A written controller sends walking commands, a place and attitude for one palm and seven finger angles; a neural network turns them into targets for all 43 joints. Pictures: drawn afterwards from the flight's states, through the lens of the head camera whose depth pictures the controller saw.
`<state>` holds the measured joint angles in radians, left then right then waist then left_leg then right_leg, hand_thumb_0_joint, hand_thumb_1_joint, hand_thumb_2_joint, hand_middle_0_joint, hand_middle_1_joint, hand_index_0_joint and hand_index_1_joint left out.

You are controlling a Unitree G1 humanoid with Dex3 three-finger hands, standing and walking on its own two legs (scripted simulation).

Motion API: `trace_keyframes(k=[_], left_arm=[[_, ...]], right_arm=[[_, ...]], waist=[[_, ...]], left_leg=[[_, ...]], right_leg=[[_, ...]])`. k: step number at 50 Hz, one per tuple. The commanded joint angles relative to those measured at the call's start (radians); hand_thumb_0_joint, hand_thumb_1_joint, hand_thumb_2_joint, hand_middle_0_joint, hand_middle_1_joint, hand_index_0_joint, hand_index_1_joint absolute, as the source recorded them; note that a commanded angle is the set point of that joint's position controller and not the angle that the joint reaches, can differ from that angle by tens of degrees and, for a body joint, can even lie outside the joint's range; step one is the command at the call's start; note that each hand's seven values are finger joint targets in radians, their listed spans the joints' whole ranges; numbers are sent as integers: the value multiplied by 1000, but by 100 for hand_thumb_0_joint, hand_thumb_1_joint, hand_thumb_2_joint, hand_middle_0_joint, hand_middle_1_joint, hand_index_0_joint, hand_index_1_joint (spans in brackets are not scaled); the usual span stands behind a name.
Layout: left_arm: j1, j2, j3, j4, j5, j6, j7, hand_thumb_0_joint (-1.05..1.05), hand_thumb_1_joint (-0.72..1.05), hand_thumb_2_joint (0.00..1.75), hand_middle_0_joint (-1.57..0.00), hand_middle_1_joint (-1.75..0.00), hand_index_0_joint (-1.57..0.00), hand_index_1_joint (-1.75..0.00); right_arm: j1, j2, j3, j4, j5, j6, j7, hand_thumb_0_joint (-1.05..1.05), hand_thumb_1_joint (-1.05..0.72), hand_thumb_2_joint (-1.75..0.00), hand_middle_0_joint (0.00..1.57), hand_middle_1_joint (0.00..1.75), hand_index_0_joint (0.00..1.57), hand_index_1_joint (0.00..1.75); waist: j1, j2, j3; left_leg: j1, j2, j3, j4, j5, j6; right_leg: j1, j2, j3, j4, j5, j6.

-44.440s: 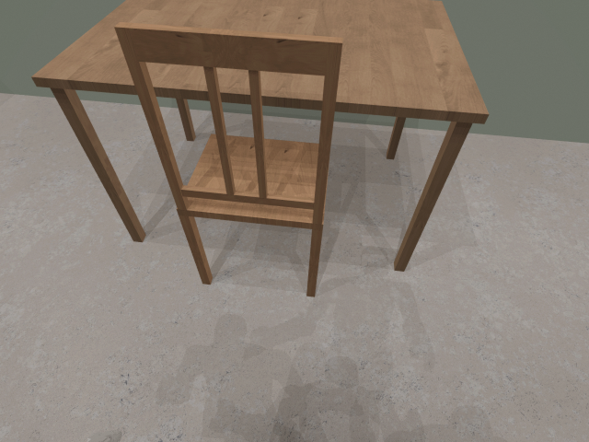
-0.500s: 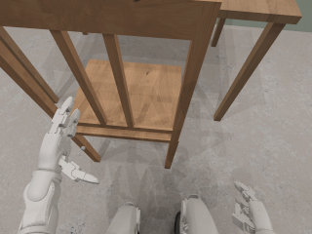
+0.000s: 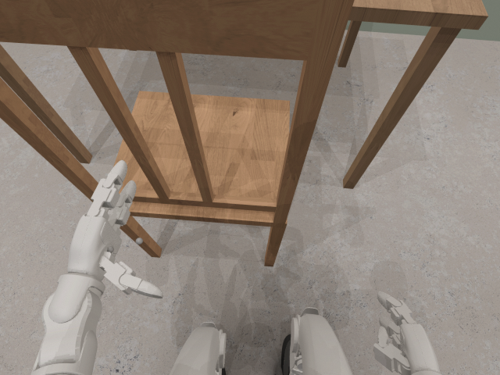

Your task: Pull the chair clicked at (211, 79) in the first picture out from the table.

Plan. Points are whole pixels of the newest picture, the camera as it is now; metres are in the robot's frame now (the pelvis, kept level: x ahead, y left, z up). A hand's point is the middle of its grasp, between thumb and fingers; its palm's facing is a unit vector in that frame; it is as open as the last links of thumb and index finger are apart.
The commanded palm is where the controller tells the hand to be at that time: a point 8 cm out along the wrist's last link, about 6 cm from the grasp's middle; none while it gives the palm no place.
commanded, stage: aim the fingers beside a spindle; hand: left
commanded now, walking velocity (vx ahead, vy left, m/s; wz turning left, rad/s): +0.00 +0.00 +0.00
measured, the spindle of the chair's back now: (136, 143) +0.46 +0.20 +0.05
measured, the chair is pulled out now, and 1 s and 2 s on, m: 0.19 0.19 0.19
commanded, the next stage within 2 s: push the fingers through the gap in 1.78 s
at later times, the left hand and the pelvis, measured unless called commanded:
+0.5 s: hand (137, 236) +0.31 +0.18 +0.03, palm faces -0.06 -1.00 -0.06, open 17.0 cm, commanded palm +0.29 +0.23 +0.02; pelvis +0.00 -0.01 +0.00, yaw +0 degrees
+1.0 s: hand (138, 245) +0.30 +0.17 +0.03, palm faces -0.08 -1.00 -0.06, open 17.0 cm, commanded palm +0.28 +0.23 +0.03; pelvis +0.00 +0.00 +0.00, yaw +0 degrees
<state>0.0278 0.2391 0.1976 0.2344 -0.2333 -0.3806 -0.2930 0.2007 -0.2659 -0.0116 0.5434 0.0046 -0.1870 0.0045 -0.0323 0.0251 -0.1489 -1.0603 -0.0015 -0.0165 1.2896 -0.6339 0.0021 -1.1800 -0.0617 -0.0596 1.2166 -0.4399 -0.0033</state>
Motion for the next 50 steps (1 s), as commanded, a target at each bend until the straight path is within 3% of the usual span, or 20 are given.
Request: trace_keyframes(k=[1,6,9,10,14,18,21,23,26,29,33,37,39,41,43,44,46,48,49,50], left_arm=[[-97,142,48,-328,-15,-123,21,0,-50,30,-6,-8,-6,-8],[-105,107,45,-105,8,-76,28,0,-50,30,-6,-8,-6,-8],[-150,145,69,-127,3,-67,2,0,-50,30,-6,-8,-6,-8],[-144,169,92,-149,-1,-71,-6,0,-50,30,-6,-8,-6,-8],[-172,201,95,-315,-18,-120,-9,0,-50,30,-6,-8,-6,-8],[-105,165,84,-249,-25,-118,3,0,-50,30,-6,-8,-6,-8],[-111,116,59,-91,-18,-67,-9,0,-50,30,-6,-8,-6,-8],[-98,129,74,-30,-11,-41,-24,0,-50,30,-6,-8,-6,-8],[-168,145,68,-116,-12,-48,-37,0,-50,30,-6,-8,-6,-8],[-236,191,84,-272,-18,-105,-16,0,-50,30,-6,-8,-6,-8],[-191,216,118,-285,-13,-148,25,0,-50,30,-6,-8,-6,-8],[-77,145,97,-88,-12,-82,4,0,-50,30,-6,-8,-6,-8],[-51,110,64,-26,-7,-42,-24,0,-50,30,-6,-8,-6,-8],[-83,121,58,-55,-13,-23,-43,0,-50,30,-6,-8,-6,-8],[-149,153,73,-148,-22,-45,-44,0,-50,30,-6,-8,-6,-8],[-169,177,83,-229,-25,-71,-37,0,-50,30,-6,-8,-6,-8],[-153,184,86,-332,-33,-120,-16,0,-50,30,-6,-8,-6,-8],[-159,227,121,-379,-29,-165,18,0,-50,30,-6,-8,-6,-8],[-142,181,86,-357,-24,-169,24,0,-50,30,-6,-8,-6,-8],[-116,191,110,-314,-19,-169,32,0,-50,30,-6,-8,-6,-8]], right_arm=[[24,-137,-58,-125,1,-61,-2,0,-90,-90,20,30,20,30],[12,-146,-53,-102,10,-41,-2,0,-90,-90,20,30,20,30],[7,-149,-53,-120,14,-37,-10,0,-90,-90,20,30,20,30],[8,-147,-54,-124,13,-38,-11,0,-90,-90,20,30,20,30],[13,-138,-53,-133,4,-57,-15,0,-90,-90,20,30,20,30],[18,-141,-52,-117,4,-63,-11,0,-90,-90,20,30,20,30],[12,-146,-50,-100,16,-50,-11,0,-90,-90,20,30,20,30],[13,-155,-50,-106,23,-42,-14,0,-90,-90,20,30,20,30],[11,-152,-53,-128,21,-44,-16,0,-90,-90,20,30,20,30],[14,-143,-52,-133,9,-59,-18,0,-90,-90,20,30,20,30],[26,-144,-53,-112,-4,-73,-14,0,-90,-90,20,30,20,30],[21,-149,-53,-100,12,-51,-4,0,-90,-90,20,30,20,30],[17,-153,-53,-111,22,-39,-2,0,-90,-90,20,30,20,30],[14,-156,-55,-125,26,-34,-4,0,-90,-90,20,30,20,30],[12,-153,-56,-134,22,-43,-10,0,-90,-90,20,30,20,30],[14,-149,-57,-141,18,-50,-11,0,-90,-90,20,30,20,30],[21,-137,-56,-141,7,-64,-10,0,-90,-90,20,30,20,30],[29,-140,-55,-124,-1,-75,-11,0,-90,-90,20,30,20,30],[25,-134,-52,-120,-4,-77,-8,0,-90,-90,20,30,20,30],[28,-138,-54,-107,-4,-77,-6,0,-90,-90,20,30,20,30]], waist=[[-2,33,-436],[-25,-49,-281],[-10,-25,-335],[3,-7,-370],[12,55,-475],[-9,-5,-432],[-27,-54,-306],[-16,-60,-287],[-9,-31,-360],[2,44,-433],[2,38,-468],[-8,-54,-356],[-8,-54,-322],[-9,-40,-331],[-10,-24,-364],[3,22,-402],[8,36,-450],[7,44,-464],[0,49,-443],[1,37,-423]], left_leg=[[178,-13,-31,-188,490,-9],[28,-23,-11,-186,265,4],[22,-30,2,-182,249,10],[36,-31,5,-182,273,10],[132,-28,-7,-178,396,7],[111,-24,-16,-177,397,10],[16,-27,-4,-179,262,11],[-4,-29,3,-181,234,12],[28,-30,5,-178,273,14],[103,-29,-6,-180,349,9],[126,-26,-14,-173,410,9],[35,-27,1,-186,315,9],[17,-28,7,-192,289,9],[17,-30,9,-191,268,11],[45,-28,2,-185,290,13],[77,-28,-3,-191,321,9],[135,-27,-8,-185,397,7],[159,-23,-23,-181,437,0],[162,-26,-22,-183,436,0],[152,-21,-27,-184,438,-4]], right_leg=[[398,40,18,-111,252,-23],[334,39,27,-131,86,-18],[375,35,49,-140,79,-20],[405,34,57,-140,106,-22],[453,36,52,-127,219,-23],[433,42,38,-128,222,-19],[371,39,44,-148,97,-12],[365,37,51,-155,63,-16],[400,34,59,-148,111,-16],[423,36,54,-133,175,-21],[440,41,46,-119,230,-23],[419,38,46,-140,161,-16],[395,36,42,-144,133,-16],[398,35,52,-154,114,-15],[403,38,53,-151,131,-17],[420,36,54,-145,155,-20],[443,40,46,-135,219,-22],[426,46,35,-117,235,-26],[416,45,34,-121,230,-25],[403,43,26,-113,225,-26]])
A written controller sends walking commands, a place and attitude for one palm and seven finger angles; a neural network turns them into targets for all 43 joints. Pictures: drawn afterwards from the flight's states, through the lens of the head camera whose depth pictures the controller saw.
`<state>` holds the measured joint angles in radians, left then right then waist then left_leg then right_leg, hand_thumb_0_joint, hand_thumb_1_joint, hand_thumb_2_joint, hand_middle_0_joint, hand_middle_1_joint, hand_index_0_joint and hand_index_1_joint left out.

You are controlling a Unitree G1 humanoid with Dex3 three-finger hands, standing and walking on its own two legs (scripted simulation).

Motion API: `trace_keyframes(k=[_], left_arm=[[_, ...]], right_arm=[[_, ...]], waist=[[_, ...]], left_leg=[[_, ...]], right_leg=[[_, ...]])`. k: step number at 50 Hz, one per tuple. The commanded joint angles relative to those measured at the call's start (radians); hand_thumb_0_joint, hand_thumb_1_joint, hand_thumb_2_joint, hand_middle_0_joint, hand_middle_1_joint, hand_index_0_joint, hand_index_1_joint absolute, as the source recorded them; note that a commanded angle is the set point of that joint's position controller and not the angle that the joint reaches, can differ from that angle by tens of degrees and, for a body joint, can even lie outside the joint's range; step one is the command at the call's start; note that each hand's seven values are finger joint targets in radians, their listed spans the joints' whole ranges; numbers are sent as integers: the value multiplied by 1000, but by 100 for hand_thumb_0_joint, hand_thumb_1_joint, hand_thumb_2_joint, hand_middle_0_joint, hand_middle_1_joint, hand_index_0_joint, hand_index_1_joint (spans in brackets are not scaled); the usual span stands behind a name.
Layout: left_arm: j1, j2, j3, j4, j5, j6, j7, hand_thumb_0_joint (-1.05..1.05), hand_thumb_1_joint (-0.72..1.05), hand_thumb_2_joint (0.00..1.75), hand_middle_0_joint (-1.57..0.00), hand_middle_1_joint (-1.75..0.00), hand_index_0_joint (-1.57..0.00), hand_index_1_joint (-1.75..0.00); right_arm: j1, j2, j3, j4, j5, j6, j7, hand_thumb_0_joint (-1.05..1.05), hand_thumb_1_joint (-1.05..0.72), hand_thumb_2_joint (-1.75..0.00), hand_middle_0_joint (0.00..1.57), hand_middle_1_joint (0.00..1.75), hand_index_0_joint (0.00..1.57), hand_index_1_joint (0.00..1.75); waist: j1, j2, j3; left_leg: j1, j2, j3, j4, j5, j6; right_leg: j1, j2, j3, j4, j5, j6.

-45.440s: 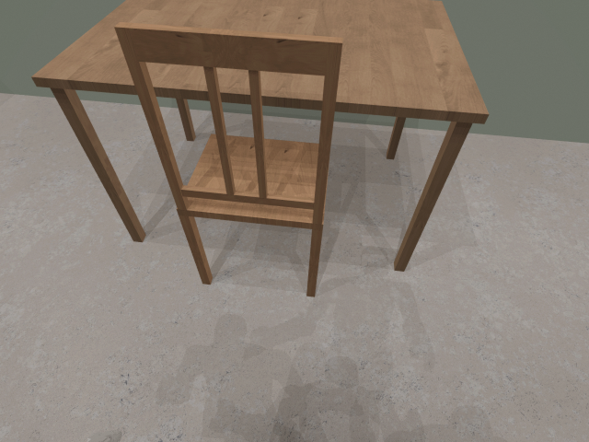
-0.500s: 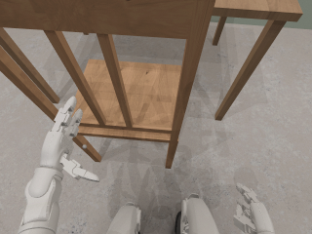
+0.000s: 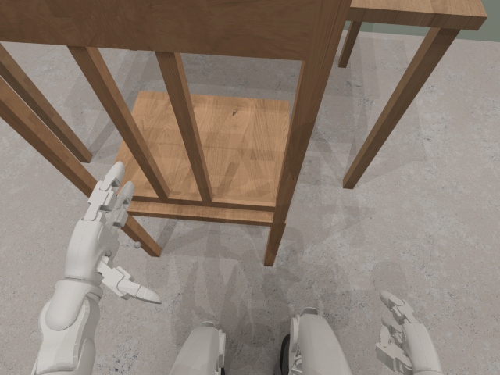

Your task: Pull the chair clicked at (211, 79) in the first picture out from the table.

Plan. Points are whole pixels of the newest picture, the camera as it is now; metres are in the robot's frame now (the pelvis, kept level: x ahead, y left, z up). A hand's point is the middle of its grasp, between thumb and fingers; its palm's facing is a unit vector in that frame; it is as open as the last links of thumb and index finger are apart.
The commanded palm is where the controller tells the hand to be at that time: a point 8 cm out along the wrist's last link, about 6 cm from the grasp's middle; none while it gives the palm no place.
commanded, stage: aim the fingers beside a spindle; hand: left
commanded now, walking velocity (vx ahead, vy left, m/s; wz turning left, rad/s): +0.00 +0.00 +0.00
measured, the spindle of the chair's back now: (135, 142) +0.46 +0.20 +0.05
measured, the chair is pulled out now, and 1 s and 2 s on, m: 0.19 0.19 0.19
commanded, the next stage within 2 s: push the fingers through the gap in 0.78 s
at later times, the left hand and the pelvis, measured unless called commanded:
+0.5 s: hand (136, 237) +0.31 +0.18 +0.02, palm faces -0.04 -1.00 -0.06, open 17.0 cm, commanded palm +0.28 +0.23 +0.02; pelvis +0.00 +0.00 +0.00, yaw +1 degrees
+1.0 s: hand (155, 239) +0.30 +0.15 +0.03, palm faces -0.13 -0.99 -0.07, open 17.0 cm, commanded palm +0.30 +0.22 +0.02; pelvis +0.00 -0.01 +0.00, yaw +0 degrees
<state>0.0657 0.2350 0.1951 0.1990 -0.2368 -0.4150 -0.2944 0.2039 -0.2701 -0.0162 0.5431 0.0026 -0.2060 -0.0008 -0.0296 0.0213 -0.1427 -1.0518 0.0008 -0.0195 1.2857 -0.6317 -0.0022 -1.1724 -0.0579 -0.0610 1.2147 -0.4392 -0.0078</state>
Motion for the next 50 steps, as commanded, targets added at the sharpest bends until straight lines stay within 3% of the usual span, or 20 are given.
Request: trace_keyframes(k=[1,2,6,11,14,18,19,21,23,25,27,29,33,36,38,42,43,45,48,50], left_arm=[[-125,161,91,-219,-13,-121,30,0,-50,30,-6,-8,-6,-8],[-119,151,87,-147,-9,-100,25,0,-50,30,-6,-8,-6,-8],[-119,97,31,10,-3,-6,-37,0,-50,30,-6,-8,-6,-8],[-228,159,36,-283,-21,-47,-37,0,-50,30,-6,-8,-6,-8],[-144,199,83,-400,-21,-111,27,0,-50,30,-6,-8,-6,-8],[-106,148,86,-168,11,-91,68,0,-50,30,-6,-8,-6,-8],[-98,98,50,-71,17,-63,57,0,-50,30,-6,-8,-6,-8],[-122,85,33,25,24,-17,27,0,-50,30,-6,-8,-6,-8],[-140,76,4,15,22,13,-12,0,-50,30,-6,-8,-6,-8],[-183,122,20,-124,5,5,-35,0,-50,30,-6,-8,-6,-8],[-195,159,34,-309,-14,-41,-30,0,-50,30,-6,-8,-6,-8],[-151,207,78,-426,-25,-95,5,0,-50,30,-6,-8,-6,-8],[-77,201,143,-255,-12,-116,66,0,-50,30,-6,-8,-6,-8],[-114,108,73,8,3,-50,34,0,-50,30,-6,-8,-6,-8],[-163,73,20,66,6,-11,-15,0,-50,30,-6,-8,-6,-8],[-271,127,-4,-165,-9,-20,-71,0,-50,30,-6,-8,-6,-8],[-282,153,4,-283,-18,-47,-62,0,-50,30,-6,-8,-6,-8],[-208,201,55,-381,-25,-98,-17,0,-50,30,-6,-8,-6,-8],[-211,220,135,-245,-8,-137,64,0,-50,30,-6,-8,-6,-8],[-217,152,114,-66,7,-111,83,0,-50,30,-6,-8,-6,-8]], right_arm=[[17,-134,-48,-103,0,-54,3,0,-90,-90,20,30,20,30],[15,-140,-48,-96,4,-48,3,0,-90,-90,20,30,20,30],[6,-155,-47,-109,26,-23,0,0,-90,-90,20,30,20,30],[9,-142,-54,-146,14,-44,-10,0,-90,-90,20,30,20,30],[28,-130,-52,-137,-2,-59,-3,0,-90,-90,20,30,20,30],[18,-138,-49,-104,0,-41,7,0,-90,-90,20,30,20,30],[5,-137,-45,-100,7,-31,9,0,-90,-90,20,30,20,30],[0,-148,-45,-102,18,-14,5,0,-90,-90,20,30,20,30],[-1,-153,-46,-126,27,-10,1,0,-90,-90,20,30,20,30],[5,-149,-52,-147,23,-15,-3,0,-90,-90,20,30,20,30],[11,-134,-54,-162,16,-30,-6,0,-90,-90,20,30,20,30],[22,-125,-50,-158,5,-44,-5,0,-90,-90,20,30,20,30],[23,-127,-49,-112,3,-40,2,0,-90,-90,20,30,20,30],[-3,-139,-41,-91,19,-21,1,0,-90,-90,20,30,20,30],[0,-150,-41,-98,34,-18,-6,0,-90,-90,20,30,20,30],[14,-149,-55,-137,28,-38,-21,0,-90,-90,20,30,20,30],[13,-144,-55,-149,23,-50,-20,0,-90,-90,20,30,20,30],[33,-133,-54,-137,7,-61,-15,0,-90,-90,20,30,20,30],[30,-137,-51,-97,-7,-59,-6,0,-90,-90,20,30,20,30],[9,-131,-46,-80,0,-44,3,0,-90,-90,20,30,20,30]], waist=[[-8,34,-388],[-18,-14,-350],[-24,-41,-281],[0,64,-456],[23,98,-502],[-14,-30,-356],[-24,-55,-289],[-23,-61,-245],[-18,-27,-276],[0,11,-396],[11,40,-503],[27,85,-544],[-2,-32,-404],[-33,-77,-226],[-44,-58,-214],[-17,28,-432],[-9,80,-501],[12,98,-553],[-6,-13,-461],[-21,-54,-345]], left_leg=[[117,-25,-19,-181,400,2],[74,-25,-16,-182,344,5],[2,-31,-2,-190,218,11],[148,-28,-21,-186,389,4],[229,-23,-38,-189,529,-22],[90,-21,-32,-180,381,-2],[33,-25,-17,-182,288,3],[-19,-32,-5,-187,188,7],[0,-34,2,-192,196,12],[53,-35,1,-187,278,12],[124,-33,-2,-178,388,12],[184,-33,-12,-177,482,0],[83,-28,-12,-167,398,10],[-58,-34,6,-167,168,12],[-56,-37,14,-167,128,18],[72,-34,2,-166,285,21],[124,-33,-2,-163,350,18],[201,-31,-14,-168,479,6],[89,-28,-21,-139,429,10],[-14,-33,-3,-136,301,11]], right_leg=[[377,40,26,-117,194,-19],[366,39,26,-123,153,-17],[324,34,37,-147,41,-16],[389,33,35,-125,185,-22],[392,39,20,-104,248,-28],[336,43,12,-103,160,-21],[314,40,17,-116,93,-16],[288,37,29,-134,5,-18],[303,34,35,-141,19,-21],[382,30,49,-138,111,-21],[456,31,55,-129,225,-20],[473,35,49,-116,292,-27],[419,44,38,-118,229,-19],[309,36,55,-152,-19,-10],[282,32,65,-173,-66,-13],[405,27,72,-152,126,-17],[428,28,64,-133,187,-20],[453,32,51,-120,284,-24],[397,40,41,-88,253,-21],[349,35,47,-94,143,-15]])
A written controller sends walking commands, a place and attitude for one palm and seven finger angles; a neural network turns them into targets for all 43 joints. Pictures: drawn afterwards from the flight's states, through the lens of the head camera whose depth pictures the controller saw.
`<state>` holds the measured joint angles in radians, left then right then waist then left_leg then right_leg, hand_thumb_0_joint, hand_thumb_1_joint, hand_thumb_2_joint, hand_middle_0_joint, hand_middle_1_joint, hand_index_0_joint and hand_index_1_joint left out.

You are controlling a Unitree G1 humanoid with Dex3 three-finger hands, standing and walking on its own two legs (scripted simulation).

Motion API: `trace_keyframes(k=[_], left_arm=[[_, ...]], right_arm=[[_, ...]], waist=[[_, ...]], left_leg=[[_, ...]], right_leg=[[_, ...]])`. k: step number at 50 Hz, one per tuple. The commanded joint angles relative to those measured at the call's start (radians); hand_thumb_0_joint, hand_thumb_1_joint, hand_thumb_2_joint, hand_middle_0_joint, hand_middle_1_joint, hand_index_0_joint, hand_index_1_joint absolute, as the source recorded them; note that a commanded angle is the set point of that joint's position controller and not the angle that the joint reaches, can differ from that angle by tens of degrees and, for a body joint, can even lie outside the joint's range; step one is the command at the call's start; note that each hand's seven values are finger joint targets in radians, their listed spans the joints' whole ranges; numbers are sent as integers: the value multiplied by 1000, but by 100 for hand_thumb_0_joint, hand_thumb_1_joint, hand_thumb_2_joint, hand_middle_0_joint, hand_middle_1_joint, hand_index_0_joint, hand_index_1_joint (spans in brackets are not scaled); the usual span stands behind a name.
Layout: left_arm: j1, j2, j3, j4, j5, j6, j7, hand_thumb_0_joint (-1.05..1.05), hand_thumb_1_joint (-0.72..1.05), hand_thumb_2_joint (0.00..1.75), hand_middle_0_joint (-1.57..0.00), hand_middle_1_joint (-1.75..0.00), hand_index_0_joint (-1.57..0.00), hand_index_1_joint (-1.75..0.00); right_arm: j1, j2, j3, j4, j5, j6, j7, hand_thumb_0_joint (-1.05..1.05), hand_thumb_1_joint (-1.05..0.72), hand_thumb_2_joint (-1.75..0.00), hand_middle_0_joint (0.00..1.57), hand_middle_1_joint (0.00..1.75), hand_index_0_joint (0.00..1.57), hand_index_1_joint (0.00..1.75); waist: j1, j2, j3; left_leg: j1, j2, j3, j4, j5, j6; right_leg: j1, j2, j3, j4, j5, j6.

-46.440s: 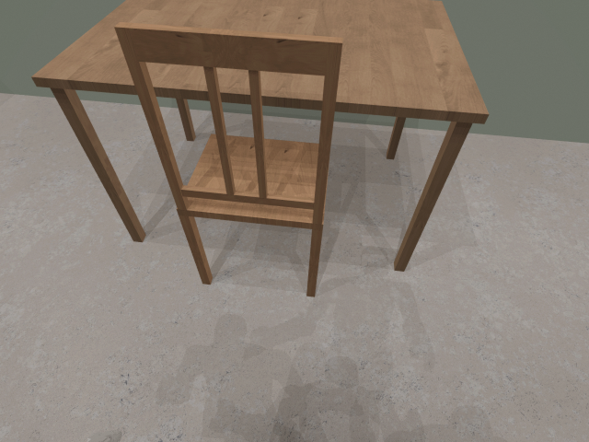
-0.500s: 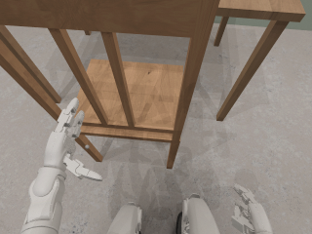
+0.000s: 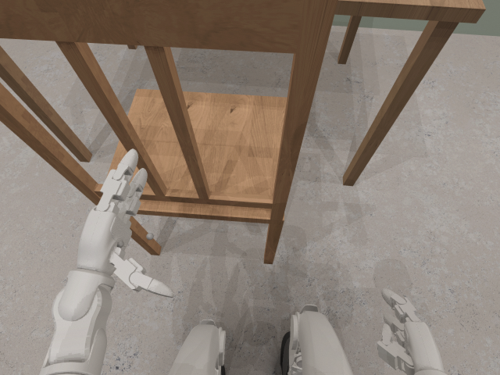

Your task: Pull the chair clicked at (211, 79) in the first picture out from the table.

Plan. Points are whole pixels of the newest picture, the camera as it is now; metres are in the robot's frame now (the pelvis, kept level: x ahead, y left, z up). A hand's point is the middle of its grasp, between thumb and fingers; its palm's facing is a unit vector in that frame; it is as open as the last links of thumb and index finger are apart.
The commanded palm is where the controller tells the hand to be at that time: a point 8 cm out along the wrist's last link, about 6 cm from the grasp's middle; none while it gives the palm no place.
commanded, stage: push the fingers through the gap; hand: left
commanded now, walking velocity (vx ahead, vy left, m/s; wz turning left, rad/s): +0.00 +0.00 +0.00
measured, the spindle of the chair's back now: (130, 140) +0.46 +0.20 +0.06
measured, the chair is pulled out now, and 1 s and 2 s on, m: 0.19 0.19 0.19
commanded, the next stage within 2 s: hook a spindle and tug to test in 1.48 s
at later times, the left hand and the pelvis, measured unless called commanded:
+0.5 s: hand (140, 196) +0.38 +0.18 +0.02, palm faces -0.09 -0.99 -0.05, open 17.0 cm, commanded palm +0.35 +0.23 +0.02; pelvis -0.01 +0.01 +0.00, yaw +0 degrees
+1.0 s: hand (148, 176) +0.41 +0.18 +0.03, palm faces -0.06 -1.00 -0.05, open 17.0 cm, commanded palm +0.40 +0.22 +0.02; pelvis +0.00 +0.01 +0.00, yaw -1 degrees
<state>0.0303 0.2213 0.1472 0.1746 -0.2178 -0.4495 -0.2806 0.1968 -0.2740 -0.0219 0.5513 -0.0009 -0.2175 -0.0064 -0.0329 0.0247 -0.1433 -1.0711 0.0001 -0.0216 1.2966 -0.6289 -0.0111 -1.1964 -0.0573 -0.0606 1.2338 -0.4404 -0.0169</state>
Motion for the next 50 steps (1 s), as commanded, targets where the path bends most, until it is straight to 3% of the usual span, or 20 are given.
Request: trace_keyframes(k=[1,4,5,8,9,12,15,19,22,24,28,32,34,35,37,41,44,46,49,50], left_arm=[[-191,163,165,15,-9,-58,67,0,-50,30,-6,-8,-6,-8],[-226,158,126,86,11,10,21,0,-50,30,-6,-8,-6,-8],[-271,192,139,53,10,23,2,0,-50,30,-6,-8,-6,-8],[-388,190,97,-97,-6,19,-42,0,-50,30,-6,-8,-6,-8],[-389,210,116,-130,-18,9,-43,0,-50,30,-6,-8,-6,-8],[-425,212,148,-104,-43,-39,-23,0,-50,30,-6,-8,-6,-8],[-497,223,167,4,-29,-71,0,0,-50,30,-6,-8,-6,-8],[-511,208,145,164,6,-38,-20,0,-50,30,-6,-8,-6,-8],[-496,242,162,209,13,14,-44,0,-50,30,-6,-8,-6,-8],[-527,223,144,152,7,21,-48,0,-50,30,-6,-8,-6,-8],[-542,263,199,66,-12,-20,-3,0,-50,30,-6,-8,-6,-8],[-613,224,171,169,14,-60,32,0,-50,30,-6,-8,-6,-8],[-663,225,156,200,37,-72,32,0,-50,30,-6,-8,-6,-8],[-642,216,151,242,44,-65,29,0,-50,30,-6,-8,-6,-8],[-690,214,135,278,53,-54,16,0,-50,30,-6,-8,-6,-8],[-734,245,154,257,46,-47,2,0,-50,30,-6,-8,-6,-8],[-751,240,158,227,39,-57,19,0,-50,30,-6,-8,-6,-8],[-748,251,175,248,40,-66,36,0,-50,30,-6,-8,-6,-8],[-821,234,151,295,63,-79,49,0,-50,30,-6,-8,-6,-8],[-825,245,164,332,66,-77,52,0,-50,30,-6,-8,-6,-8]], right_arm=[[10,-132,-39,-86,7,-21,11,0,-90,-90,20,30,20,30],[12,-144,-37,-113,21,5,9,0,-90,-90,20,30,20,30],[20,-150,-39,-119,23,10,4,0,-90,-90,20,30,20,30],[33,-145,-42,-138,24,2,-8,0,-90,-90,20,30,20,30],[44,-142,-45,-132,19,-4,-10,0,-90,-90,20,30,20,30],[51,-140,-42,-96,10,-21,-15,0,-90,-90,20,30,20,30],[50,-144,-36,-58,4,-32,-16,0,-90,-90,20,30,20,30],[63,-154,-37,-49,8,-23,-11,0,-90,-90,20,30,20,30],[79,-163,-42,-68,13,1,-6,0,-90,-90,20,30,20,30],[86,-158,-44,-82,13,6,-1,0,-90,-90,20,30,20,30],[101,-156,-48,-90,3,9,6,0,-90,-90,20,30,20,30],[108,-152,-45,-48,-4,13,13,0,-90,-90,20,30,20,30],[111,-155,-44,-37,-6,16,12,0,-90,-90,20,30,20,30],[116,-157,-45,-35,-6,20,14,0,-90,-90,20,30,20,30],[123,-162,-45,-30,-4,30,14,0,-90,-90,20,30,20,30],[140,-166,-50,-38,-5,43,13,0,-90,-90,20,30,20,30],[148,-163,-53,-39,-10,48,17,0,-90,-90,20,30,20,30],[152,-160,-50,-31,-13,54,23,0,-90,-90,20,30,20,30],[153,-159,-49,-16,-13,60,23,0,-90,-90,20,30,20,30],[157,-161,-47,-11,-15,64,24,0,-90,-90,20,30,20,30]], waist=[[-15,-69,-312],[-12,-43,-314],[-9,-20,-356],[-21,39,-473],[-17,26,-511],[-32,-20,-487],[-47,-19,-417],[-42,10,-389],[-23,13,-424],[-19,64,-476],[-17,4,-542],[-53,-23,-429],[-56,32,-415],[-52,17,-410],[-60,36,-408],[-45,72,-490],[-50,65,-542],[-48,37,-524],[-73,40,-482],[-72,13,-467]], left_leg=[[-33,-36,10,-149,234,19],[-30,-39,28,-175,179,24],[-12,-39,29,-177,200,25],[85,-34,17,-177,313,28],[112,-32,10,-176,348,27],[93,-29,-5,-162,365,25],[38,-30,-5,-155,283,25],[28,-33,5,-171,254,22],[44,-32,7,-188,297,19],[105,-31,3,-195,360,15],[140,-25,-17,-192,457,6],[68,-26,-8,-187,338,12],[80,-27,-9,-190,322,9],[78,-26,-10,-194,316,9],[86,-25,-12,-195,320,6],[151,-23,-21,-198,418,-6],[197,-17,-33,-189,505,-19],[168,-18,-31,-188,486,-15],[130,-20,-21,-181,420,-5],[103,-22,-20,-184,378,0]], right_leg=[[360,32,56,-128,73,-4],[372,27,75,-166,9,-6],[404,26,84,-170,42,-7],[460,31,78,-159,182,-7],[485,33,77,-161,218,-4],[465,40,66,-150,238,0],[391,40,64,-145,133,0],[360,33,58,-145,97,-8],[404,33,60,-147,150,-11],[406,34,50,-146,199,-11],[447,46,38,-128,284,-10],[383,48,41,-139,189,-4],[341,48,38,-134,154,-9],[340,47,36,-136,146,-11],[323,46,34,-136,144,-14],[354,44,30,-129,212,-16],[353,47,23,-118,258,-13],[370,50,25,-119,264,-12],[337,51,29,-121,222,-10],[346,52,31,-126,200,-10]])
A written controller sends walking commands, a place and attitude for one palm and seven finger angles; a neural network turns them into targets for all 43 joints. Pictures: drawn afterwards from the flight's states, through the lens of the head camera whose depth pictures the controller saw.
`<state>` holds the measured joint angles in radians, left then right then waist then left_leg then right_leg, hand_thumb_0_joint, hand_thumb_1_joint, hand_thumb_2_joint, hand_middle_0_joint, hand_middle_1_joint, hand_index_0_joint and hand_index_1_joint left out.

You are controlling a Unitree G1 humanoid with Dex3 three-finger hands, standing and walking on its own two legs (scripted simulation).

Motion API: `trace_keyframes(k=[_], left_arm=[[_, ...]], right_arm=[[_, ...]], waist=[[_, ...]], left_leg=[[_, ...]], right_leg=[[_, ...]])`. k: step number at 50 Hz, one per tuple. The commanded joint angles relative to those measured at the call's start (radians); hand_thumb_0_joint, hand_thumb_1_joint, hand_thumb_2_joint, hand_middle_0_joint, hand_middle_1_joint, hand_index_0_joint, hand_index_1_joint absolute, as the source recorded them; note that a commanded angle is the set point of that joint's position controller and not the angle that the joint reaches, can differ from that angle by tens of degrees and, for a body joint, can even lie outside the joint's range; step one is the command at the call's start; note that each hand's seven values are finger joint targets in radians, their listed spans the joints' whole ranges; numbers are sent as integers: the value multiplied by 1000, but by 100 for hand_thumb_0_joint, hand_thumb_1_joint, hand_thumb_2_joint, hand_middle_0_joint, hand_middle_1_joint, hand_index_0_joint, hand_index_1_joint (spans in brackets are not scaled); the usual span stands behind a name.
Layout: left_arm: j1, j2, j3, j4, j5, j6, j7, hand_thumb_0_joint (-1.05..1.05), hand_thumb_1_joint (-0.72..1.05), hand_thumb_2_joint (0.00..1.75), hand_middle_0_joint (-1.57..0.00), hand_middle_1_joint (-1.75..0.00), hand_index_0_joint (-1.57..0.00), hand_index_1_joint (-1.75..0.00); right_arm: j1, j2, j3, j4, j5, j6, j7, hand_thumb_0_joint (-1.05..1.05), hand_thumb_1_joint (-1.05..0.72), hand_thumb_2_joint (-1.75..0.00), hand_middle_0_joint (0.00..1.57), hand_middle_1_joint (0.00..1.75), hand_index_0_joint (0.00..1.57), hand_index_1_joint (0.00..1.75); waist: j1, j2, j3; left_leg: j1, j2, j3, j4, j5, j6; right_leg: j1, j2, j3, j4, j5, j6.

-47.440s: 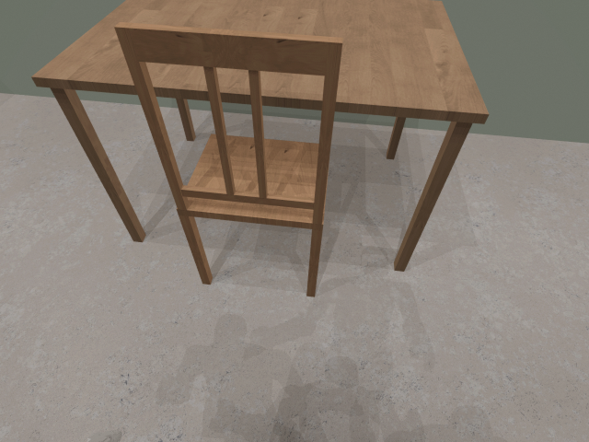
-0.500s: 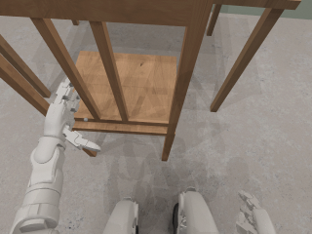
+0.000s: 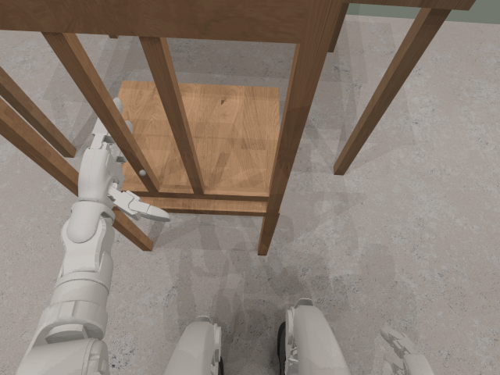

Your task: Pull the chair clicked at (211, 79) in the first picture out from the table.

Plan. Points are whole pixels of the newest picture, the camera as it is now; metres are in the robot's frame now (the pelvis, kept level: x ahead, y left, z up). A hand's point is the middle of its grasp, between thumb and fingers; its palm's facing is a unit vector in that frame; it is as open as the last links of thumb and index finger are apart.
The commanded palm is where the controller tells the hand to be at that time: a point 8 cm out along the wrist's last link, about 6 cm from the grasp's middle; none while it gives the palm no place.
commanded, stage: push the fingers through the gap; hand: left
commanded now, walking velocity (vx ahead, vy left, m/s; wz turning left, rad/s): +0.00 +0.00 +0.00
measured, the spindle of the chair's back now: (122, 135) +0.46 +0.19 +0.06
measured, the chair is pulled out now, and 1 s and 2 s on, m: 0.19 0.19 0.22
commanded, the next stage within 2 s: hook a spindle and tug to test in 0.48 s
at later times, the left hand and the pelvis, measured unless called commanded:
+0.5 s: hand (139, 165) +0.43 +0.17 +0.03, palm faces -0.04 -1.00 -0.06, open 17.0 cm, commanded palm +0.40 +0.22 +0.02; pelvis -0.01 -0.01 +0.00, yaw +0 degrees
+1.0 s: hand (143, 164) +0.43 +0.17 +0.02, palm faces -0.04 -1.00 -0.04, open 14.7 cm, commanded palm +0.41 +0.21 +0.02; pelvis +0.00 +0.00 +0.00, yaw +0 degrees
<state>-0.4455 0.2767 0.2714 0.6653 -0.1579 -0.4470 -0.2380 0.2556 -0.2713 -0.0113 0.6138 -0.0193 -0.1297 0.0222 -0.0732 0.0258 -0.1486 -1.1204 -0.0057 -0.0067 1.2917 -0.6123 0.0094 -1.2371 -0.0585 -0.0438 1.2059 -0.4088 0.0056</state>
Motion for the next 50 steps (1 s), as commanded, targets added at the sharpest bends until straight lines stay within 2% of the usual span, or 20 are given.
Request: trace_keyframes(k=[1,3,4,6,8,11,14,15,17,18,20,27,29,32,34,44,47,48,49,50], left_arm=[[-375,191,32,-153,13,-84,7,0,-50,30,-6,-8,-6,-8],[-397,191,31,-115,18,-85,5,0,-50,30,-6,-8,-6,-8],[-420,200,38,-92,17,-84,3,0,-50,30,-6,-8,-6,-8],[-390,220,59,-60,17,-83,-7,0,-50,30,-6,-8,-6,-8],[-398,209,46,-83,16,-85,-17,0,-50,30,-6,-8,-6,-8],[-372,225,68,-66,3,-81,-26,0,-50,30,-6,-8,-6,-8],[-403,251,90,-86,-6,-89,-31,0,-50,30,-6,-8,-6,-8],[-396,292,128,-74,-7,-93,-29,0,-50,30,-6,-8,-6,-8],[-412,281,118,-53,-9,-99,-35,0,-50,30,-6,-8,-6,-8],[-422,287,120,-82,-7,-111,-37,0,-50,30,-6,-8,-6,-8],[-429,259,89,-73,-4,-115,-42,0,-50,30,-6,-8,-6,-8],[-434,239,71,-17,-7,-97,-57,0,-50,30,-6,-8,-6,-8],[-454,257,83,-20,-8,-96,-54,0,-50,30,-6,-8,-6,-8],[-431,271,99,-50,-6,-103,-43,0,-50,30,-11,-24,-11,-24],[-443,261,93,-72,-5,-109,-32,0,-50,30,-15,-35,-15,-35],[-425,219,61,-57,9,-96,-14,0,-50,30,-32,-90,-32,-90],[-437,212,54,-79,11,-102,-7,0,-33,37,-38,-107,-38,-107],[-438,219,57,-103,10,-109,-5,0,-28,40,-39,-112,-39,-112],[-403,214,56,-93,11,-106,-4,0,-22,42,-41,-118,-41,-118],[-393,193,43,-76,11,-104,-4,0,-16,44,-43,-123,-43,-123]], right_arm=[[96,-164,-57,-72,5,-22,-5,0,-90,-90,20,30,20,30],[100,-165,-56,-72,5,-18,-5,0,-90,-90,20,30,20,30],[105,-166,-55,-66,3,-15,-5,0,-90,-90,20,30,20,30],[108,-169,-55,-72,5,-8,-5,0,-90,-90,20,30,20,30],[108,-166,-54,-84,4,-7,-2,0,-90,-90,20,30,20,30],[113,-166,-58,-82,8,3,0,0,-90,-90,20,30,20,30],[113,-164,-55,-84,8,2,-2,0,-90,-90,20,30,20,30],[112,-168,-54,-80,7,3,-5,0,-90,-90,20,30,20,30],[109,-166,-50,-76,8,1,-6,0,-90,-90,20,30,20,30],[108,-166,-49,-83,8,-2,-7,0,-90,-90,20,30,20,30],[106,-165,-51,-78,7,-4,-5,0,-90,-90,20,30,20,30],[113,-177,-53,-75,9,2,-5,0,-90,-90,20,30,20,30],[114,-180,-52,-75,9,3,-7,0,-90,-90,20,30,20,30],[118,-177,-52,-87,6,5,-6,0,-90,-90,20,30,20,30],[118,-175,-52,-86,1,3,-4,0,-90,-90,20,30,20,30],[116,-174,-53,-84,5,18,2,0,-90,-90,20,30,20,30],[118,-172,-56,-84,2,20,1,0,-90,-90,20,30,20,30],[120,-173,-55,-88,1,17,2,0,-90,-90,20,30,20,30],[120,-171,-55,-87,0,19,5,0,-90,-90,20,30,20,30],[119,-170,-56,-83,2,21,5,0,-90,-90,20,30,20,30]], waist=[[-34,29,-457],[-37,43,-452],[-43,20,-455],[-29,8,-460],[-23,60,-504],[-27,-14,-504],[-29,-10,-513],[-19,-8,-498],[-30,-19,-470],[-21,9,-487],[-28,35,-489],[-37,27,-465],[-37,27,-476],[-20,39,-513],[-28,31,-528],[-38,33,-475],[-37,41,-499],[-32,77,-518],[-24,72,-523],[-34,44,-503]], left_leg=[[140,-20,-30,-179,339,-17],[138,-22,-25,-178,332,-13],[122,-22,-25,-175,318,-11],[105,-25,-19,-177,319,-7],[131,-27,-15,-175,354,-8],[95,-27,-7,-169,332,0],[69,-30,0,-167,302,5],[56,-30,1,-169,286,4],[35,-30,3,-167,258,8],[48,-32,2,-168,265,7],[81,-30,-1,-171,268,5],[87,-28,-10,-174,261,3],[89,-28,-13,-173,260,3],[112,-29,-16,-177,304,-1],[124,-26,-21,-170,332,-3],[133,-21,-23,-181,323,-10],[160,-20,-30,-181,348,-14],[191,-19,-33,-182,386,-22],[196,-19,-34,-183,405,-26],[190,-16,-35,-180,410,-25]], right_leg=[[388,52,20,-101,158,-34],[375,52,21,-103,151,-36],[388,52,23,-105,149,-34],[419,51,29,-107,163,-36],[427,50,31,-99,195,-39],[472,51,44,-118,208,-30],[493,50,55,-123,198,-28],[498,50,59,-128,181,-29],[486,50,63,-133,153,-28],[481,52,61,-124,150,-31],[452,52,54,-127,143,-30],[411,53,42,-127,116,-31],[403,53,40,-123,108,-31],[432,53,39,-114,151,-34],[428,54,33,-105,175,-32],[385,55,20,-112,147,-33],[388,56,18,-107,162,-34],[377,56,13,-100,176,-38],[390,56,14,-101,190,-38],[381,56,10,-102,196,-36]])
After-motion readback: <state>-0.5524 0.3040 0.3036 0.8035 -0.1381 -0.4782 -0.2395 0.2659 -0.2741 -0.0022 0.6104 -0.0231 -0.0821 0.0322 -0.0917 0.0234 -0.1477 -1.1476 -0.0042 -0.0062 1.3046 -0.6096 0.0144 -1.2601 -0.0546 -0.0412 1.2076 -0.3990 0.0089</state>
